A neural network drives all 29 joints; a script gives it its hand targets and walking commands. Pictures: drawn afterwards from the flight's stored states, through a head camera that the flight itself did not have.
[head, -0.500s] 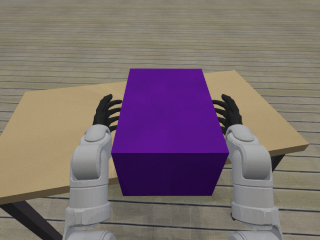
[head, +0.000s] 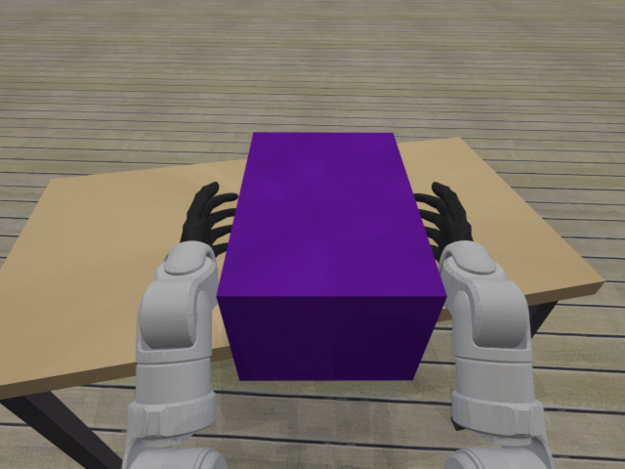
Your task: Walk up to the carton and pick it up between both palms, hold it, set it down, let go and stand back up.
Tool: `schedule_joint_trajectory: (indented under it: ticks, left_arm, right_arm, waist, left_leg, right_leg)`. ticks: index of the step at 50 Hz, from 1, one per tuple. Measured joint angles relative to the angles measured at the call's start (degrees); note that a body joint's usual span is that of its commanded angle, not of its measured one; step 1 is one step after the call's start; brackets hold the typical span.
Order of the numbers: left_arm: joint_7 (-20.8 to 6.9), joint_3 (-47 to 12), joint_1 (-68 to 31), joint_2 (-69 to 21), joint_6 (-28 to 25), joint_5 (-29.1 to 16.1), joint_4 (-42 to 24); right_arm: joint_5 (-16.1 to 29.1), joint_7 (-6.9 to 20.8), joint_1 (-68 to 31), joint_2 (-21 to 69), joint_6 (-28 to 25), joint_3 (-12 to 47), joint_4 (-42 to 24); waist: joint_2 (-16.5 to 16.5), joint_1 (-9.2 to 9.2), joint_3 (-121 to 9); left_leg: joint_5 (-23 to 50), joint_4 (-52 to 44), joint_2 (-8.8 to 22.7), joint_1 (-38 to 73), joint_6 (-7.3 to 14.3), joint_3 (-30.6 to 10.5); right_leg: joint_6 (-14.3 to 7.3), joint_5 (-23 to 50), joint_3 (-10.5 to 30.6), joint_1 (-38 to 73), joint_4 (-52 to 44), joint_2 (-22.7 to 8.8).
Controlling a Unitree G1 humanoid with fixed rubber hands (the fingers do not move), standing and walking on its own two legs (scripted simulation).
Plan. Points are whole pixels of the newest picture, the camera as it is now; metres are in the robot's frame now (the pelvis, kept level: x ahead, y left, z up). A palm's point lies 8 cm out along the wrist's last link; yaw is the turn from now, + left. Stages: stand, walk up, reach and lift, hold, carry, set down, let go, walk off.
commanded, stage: hold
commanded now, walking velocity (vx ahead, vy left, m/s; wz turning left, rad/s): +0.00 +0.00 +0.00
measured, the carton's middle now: (324, 243) +0.36 +0.00 +0.14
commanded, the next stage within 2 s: none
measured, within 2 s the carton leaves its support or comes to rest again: neither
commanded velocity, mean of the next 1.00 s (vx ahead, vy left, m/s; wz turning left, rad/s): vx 0.00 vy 0.00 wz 0.00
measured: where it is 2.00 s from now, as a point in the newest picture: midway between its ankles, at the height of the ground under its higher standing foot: outside the picture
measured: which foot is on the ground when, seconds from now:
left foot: down 0.00-1.00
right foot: down 0.00-1.00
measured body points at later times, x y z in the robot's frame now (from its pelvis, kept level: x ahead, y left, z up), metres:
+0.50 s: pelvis +0.00 +0.00 +0.00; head -0.03 +0.00 +0.45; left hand +0.34 +0.15 +0.17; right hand +0.33 -0.15 +0.17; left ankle +0.03 +0.11 -0.75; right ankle +0.03 -0.11 -0.75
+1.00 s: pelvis +0.00 +0.00 +0.00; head -0.03 +0.00 +0.45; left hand +0.34 +0.15 +0.17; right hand +0.33 -0.15 +0.17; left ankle +0.03 +0.11 -0.75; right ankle +0.03 -0.11 -0.75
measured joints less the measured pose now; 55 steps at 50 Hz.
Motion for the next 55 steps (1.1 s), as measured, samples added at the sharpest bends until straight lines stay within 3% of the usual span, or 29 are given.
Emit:
schedule_joint_trajectory:
  ticks: [55]
  left_arm:
    - [0.69, -0.93, 2.21, -0.24, 0.83, -0.30, -2.98]
  right_arm:
    - [0.50, 0.02, 1.79, -0.55, 0.81, 1.33, -2.24]
  waist:
    - [0.13, 0.17, 0.05]
  left_leg:
    - [-0.23, -0.27, 0.17, 0.39, -0.18, -0.09]
  right_leg:
    - [-0.22, -0.20, -0.21, 0.37, -0.29, 0.15]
